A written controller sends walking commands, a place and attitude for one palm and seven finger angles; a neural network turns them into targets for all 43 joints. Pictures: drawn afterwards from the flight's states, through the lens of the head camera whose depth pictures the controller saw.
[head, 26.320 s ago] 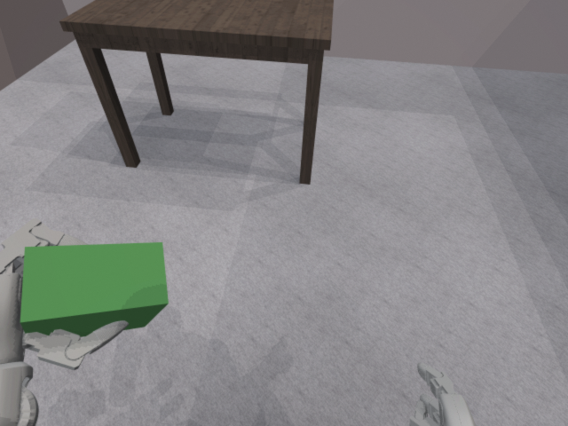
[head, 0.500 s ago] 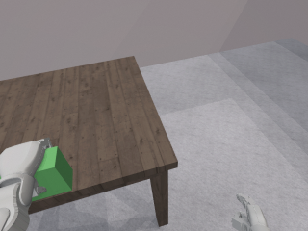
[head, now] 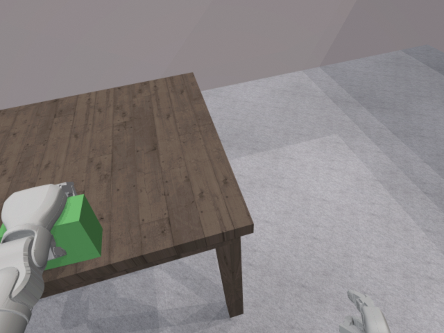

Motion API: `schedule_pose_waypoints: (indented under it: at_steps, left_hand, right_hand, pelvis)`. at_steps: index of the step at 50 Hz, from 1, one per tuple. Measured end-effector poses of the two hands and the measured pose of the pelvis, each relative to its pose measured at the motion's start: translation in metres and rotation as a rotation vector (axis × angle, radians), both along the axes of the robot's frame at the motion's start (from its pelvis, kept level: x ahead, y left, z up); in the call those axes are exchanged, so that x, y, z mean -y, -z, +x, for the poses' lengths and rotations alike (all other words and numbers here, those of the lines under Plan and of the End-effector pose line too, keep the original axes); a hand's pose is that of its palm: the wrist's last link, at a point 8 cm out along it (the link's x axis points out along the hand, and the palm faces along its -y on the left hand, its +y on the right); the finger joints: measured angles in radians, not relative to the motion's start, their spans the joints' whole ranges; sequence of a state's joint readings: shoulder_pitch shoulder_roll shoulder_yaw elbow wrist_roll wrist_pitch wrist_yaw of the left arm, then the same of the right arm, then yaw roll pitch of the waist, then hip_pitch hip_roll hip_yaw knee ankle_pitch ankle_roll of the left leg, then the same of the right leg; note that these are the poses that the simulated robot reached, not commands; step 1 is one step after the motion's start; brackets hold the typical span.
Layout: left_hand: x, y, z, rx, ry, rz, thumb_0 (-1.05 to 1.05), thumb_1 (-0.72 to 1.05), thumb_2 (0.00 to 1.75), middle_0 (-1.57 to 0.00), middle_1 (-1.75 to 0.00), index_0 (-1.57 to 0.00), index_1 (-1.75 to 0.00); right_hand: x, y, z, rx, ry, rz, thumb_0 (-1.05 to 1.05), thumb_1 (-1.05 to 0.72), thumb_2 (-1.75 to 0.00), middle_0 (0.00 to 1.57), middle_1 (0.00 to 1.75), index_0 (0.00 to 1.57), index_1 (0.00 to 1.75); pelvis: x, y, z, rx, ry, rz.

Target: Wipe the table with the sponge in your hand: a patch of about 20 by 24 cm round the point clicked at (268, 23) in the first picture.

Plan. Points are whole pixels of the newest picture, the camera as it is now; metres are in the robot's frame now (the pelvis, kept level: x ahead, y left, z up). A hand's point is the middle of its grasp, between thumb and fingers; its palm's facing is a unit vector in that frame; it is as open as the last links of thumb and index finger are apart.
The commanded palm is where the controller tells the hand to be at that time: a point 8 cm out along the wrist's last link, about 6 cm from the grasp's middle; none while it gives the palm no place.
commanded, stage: wipe forward along the first lane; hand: left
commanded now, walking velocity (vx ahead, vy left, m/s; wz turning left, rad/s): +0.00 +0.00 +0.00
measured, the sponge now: (61, 239) +0.23 +0.36 +0.02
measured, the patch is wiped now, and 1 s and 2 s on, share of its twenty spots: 0.15 0.40 0.40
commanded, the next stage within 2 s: slide across to the middle lane in 1.24 s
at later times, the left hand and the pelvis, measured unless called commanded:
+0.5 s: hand (55, 201) +0.29 +0.39 +0.07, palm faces -0.12 +0.05 -0.99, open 10.2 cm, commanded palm +0.29 +0.39 +0.10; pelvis -0.02 -0.02 -0.01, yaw +0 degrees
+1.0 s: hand (58, 178) +0.34 +0.42 +0.07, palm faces -0.15 +0.06 -0.99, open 10.2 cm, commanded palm +0.34 +0.41 +0.09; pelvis -0.01 +0.00 -0.02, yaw -1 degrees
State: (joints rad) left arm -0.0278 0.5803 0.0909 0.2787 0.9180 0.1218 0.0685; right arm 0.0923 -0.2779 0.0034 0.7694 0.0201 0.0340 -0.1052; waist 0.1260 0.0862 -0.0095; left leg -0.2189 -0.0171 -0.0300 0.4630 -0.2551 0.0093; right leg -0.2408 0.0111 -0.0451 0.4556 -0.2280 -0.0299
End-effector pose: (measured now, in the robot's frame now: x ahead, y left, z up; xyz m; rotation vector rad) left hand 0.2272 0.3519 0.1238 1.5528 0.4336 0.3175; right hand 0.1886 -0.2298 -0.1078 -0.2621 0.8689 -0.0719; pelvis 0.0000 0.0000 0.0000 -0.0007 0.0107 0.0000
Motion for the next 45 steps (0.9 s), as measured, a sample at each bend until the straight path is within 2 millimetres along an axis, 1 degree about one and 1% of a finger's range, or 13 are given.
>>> schedule_pose_waypoints:
  at_steps: [8,18,23,27,31,35,45]
  left_hand:
    - [-0.006,0.001,0.016,-0.028,0.013,0.017,0.01,-0.56,1.08,-0.72,-1.3,-0.78,-1.3]
    - [-0.017,0.0,0.035,-0.042,0.021,0.032,0.02,-0.58,1.09,-0.72,-1.3,-0.78,-1.3]
    - [-0.021,0.0,0.044,-0.046,0.02,0.038,0.02,-0.59,1.1,-0.73,-1.29,-0.79,-1.31]
    - [-0.025,-0.002,0.053,-0.046,0.014,0.053,0.02,-0.59,1.1,-0.73,-1.29,-0.79,-1.31]
    - [-0.03,-0.003,0.064,-0.054,0.003,0.061,0.02,-0.59,1.1,-0.73,-1.29,-0.79,-1.31]
    - [-0.033,-0.002,0.074,-0.07,0.002,0.069,0.02,-0.59,1.1,-0.73,-1.3,-0.79,-1.31]
    - [-0.046,-0.003,0.097,-0.077,0.009,0.069,0.02,-0.59,1.1,-0.73,-1.3,-0.79,-1.31]
  right_hand:
    - [0.018,0.009,-0.028,-0.042,0.033,-0.013,0.01,-0.91,-0.9,0.2,0.3,0.2,0.3]
    - [0.046,0.022,-0.076,-0.13,0.103,-0.036,0.01,-0.91,-0.9,0.2,0.3,0.2,0.3]
    - [0.054,0.027,-0.097,-0.171,0.133,-0.043,0.01,-0.91,-0.9,0.2,0.3,0.2,0.3]
    - [0.057,0.03,-0.11,-0.198,0.15,-0.045,0.01,-0.91,-0.9,0.2,0.3,0.2,0.3]
    - [0.057,0.032,-0.119,-0.218,0.164,-0.044,0.01,-0.91,-0.9,0.2,0.3,0.2,0.3]
    - [0.055,0.033,-0.124,-0.229,0.179,-0.042,0.01,-0.91,-0.9,0.2,0.3,0.2,0.3]
    - [0.048,0.032,-0.125,-0.252,0.189,-0.052,0.01,-0.91,-0.9,0.2,0.3,0.2,0.3]
  pelvis:
    - [0.008,0.003,-0.009,-0.027,-0.006,0.002]
    - [0.015,0.009,-0.018,-0.066,-0.004,0.002]
    - [0.016,0.011,-0.021,-0.082,-0.005,0.002]
    - [0.016,0.013,-0.022,-0.098,-0.004,0.001]
    - [0.016,0.014,-0.023,-0.113,-0.002,-0.001]
    - [0.013,0.015,-0.022,-0.127,0.002,-0.003]
    - [0.004,0.016,-0.016,-0.16,0.005,-0.01]
